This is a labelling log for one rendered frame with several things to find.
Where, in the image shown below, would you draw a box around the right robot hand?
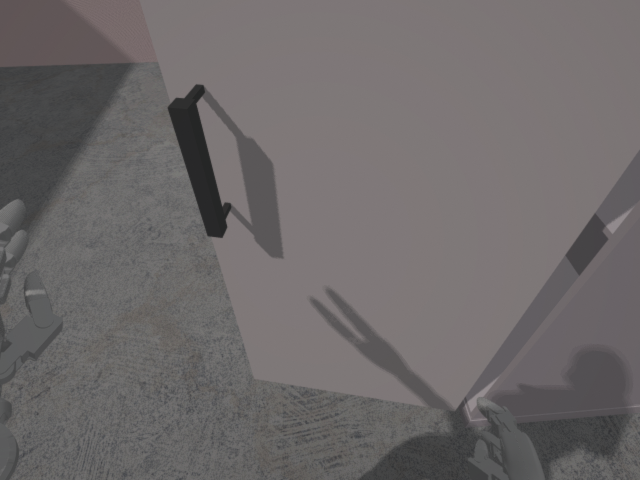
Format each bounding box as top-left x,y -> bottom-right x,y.
468,397 -> 545,480

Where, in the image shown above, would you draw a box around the fridge door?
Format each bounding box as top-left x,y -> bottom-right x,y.
140,0 -> 640,411

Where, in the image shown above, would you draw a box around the handle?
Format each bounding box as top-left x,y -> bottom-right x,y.
167,84 -> 231,238

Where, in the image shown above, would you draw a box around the left robot hand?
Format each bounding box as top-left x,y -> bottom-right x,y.
0,199 -> 63,397

